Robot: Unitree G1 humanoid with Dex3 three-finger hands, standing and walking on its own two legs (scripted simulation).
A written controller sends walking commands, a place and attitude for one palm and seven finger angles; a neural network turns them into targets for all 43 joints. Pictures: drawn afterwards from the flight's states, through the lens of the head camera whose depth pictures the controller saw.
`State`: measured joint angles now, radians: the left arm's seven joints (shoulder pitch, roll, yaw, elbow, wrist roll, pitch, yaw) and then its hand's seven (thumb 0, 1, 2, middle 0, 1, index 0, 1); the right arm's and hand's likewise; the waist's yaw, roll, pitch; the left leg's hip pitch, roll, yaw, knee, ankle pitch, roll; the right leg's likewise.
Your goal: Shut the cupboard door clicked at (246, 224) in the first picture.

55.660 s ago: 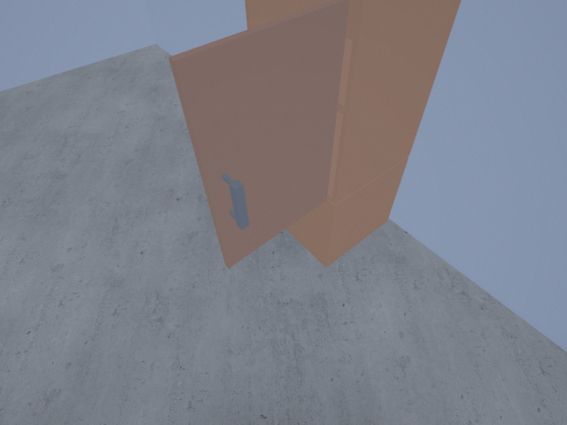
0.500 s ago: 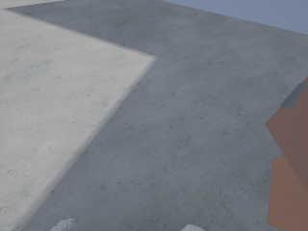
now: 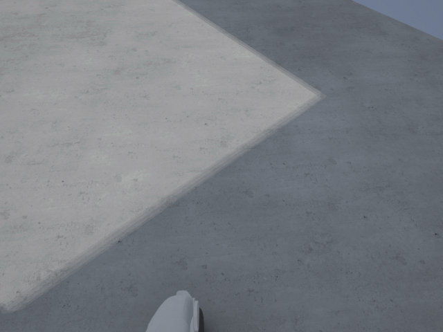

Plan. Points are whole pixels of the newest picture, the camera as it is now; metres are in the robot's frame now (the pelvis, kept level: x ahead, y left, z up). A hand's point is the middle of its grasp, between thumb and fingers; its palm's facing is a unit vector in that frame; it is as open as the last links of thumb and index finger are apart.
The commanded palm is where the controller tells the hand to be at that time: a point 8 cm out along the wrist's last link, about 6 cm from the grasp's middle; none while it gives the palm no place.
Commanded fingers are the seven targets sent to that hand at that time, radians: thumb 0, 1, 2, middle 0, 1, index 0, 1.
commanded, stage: walk to a spot facing it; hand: left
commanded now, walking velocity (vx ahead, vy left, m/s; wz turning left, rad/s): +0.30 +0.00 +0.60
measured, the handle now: out of the picture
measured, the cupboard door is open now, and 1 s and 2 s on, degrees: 35 35 35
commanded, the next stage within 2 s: turn to face it in 0.36 s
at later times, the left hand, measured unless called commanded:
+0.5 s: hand (113, 249) +0.28 +0.27 -0.14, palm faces +0.19 -0.97 -0.18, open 7.4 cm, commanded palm none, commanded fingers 0.00 0.90 0.90 -0.20 -0.30 -0.20 -0.30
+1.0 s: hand (133, 226) +0.34 +0.24 -0.16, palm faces +0.08 -0.97 -0.24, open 7.3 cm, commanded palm none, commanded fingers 0.00 0.90 0.90 -0.20 -0.30 -0.20 -0.30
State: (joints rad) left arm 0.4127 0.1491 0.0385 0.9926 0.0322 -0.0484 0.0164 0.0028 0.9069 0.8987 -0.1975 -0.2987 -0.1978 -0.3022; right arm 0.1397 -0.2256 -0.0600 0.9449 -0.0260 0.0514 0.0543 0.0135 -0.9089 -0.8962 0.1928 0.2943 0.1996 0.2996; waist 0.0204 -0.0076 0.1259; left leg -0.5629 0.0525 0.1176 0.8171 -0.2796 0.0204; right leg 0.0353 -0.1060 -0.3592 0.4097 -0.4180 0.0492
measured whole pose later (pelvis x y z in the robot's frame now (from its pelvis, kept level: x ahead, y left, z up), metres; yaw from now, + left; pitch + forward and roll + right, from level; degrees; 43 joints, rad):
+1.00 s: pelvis +0.32 +0.05 +0.01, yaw +1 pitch +1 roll +1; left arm 0.27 0.18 0.06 0.97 0.02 0.02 0.02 0.00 0.92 0.90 -0.20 -0.30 -0.20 -0.30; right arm 0.13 -0.18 -0.05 0.94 -0.01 0.04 -0.03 0.01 -0.91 -0.90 0.20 0.29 0.20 0.30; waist 0.02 0.00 0.09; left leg -0.54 0.06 -0.06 1.05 -0.36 -0.06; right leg -0.28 0.09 0.06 0.45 -0.19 -0.08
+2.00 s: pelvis +0.38 +0.06 +0.01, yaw -35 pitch +2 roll +0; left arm 0.19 0.20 0.04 0.87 0.02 0.04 -0.01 0.00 0.90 0.90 -0.20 -0.30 -0.20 -0.30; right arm 0.16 -0.23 -0.05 0.88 -0.01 0.05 -0.01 0.01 -0.91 -0.90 0.20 0.29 0.20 0.30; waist 0.00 0.00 0.08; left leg -0.45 0.06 0.02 0.87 -0.40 -0.10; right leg -0.25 0.04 0.09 0.51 -0.29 -0.03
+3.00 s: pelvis +0.43 +0.01 +0.00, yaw -70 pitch +2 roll +0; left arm 0.22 0.24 0.07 0.91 0.01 0.07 0.00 0.00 0.91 0.90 -0.20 -0.30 -0.20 -0.30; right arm 0.14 -0.22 -0.03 0.85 -0.01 0.02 -0.02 0.01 -0.91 -0.90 0.20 0.29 0.20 0.30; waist 0.03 -0.04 0.06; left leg -0.32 0.03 0.04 0.58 -0.29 -0.03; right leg -0.35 0.08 0.13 0.70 -0.42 0.00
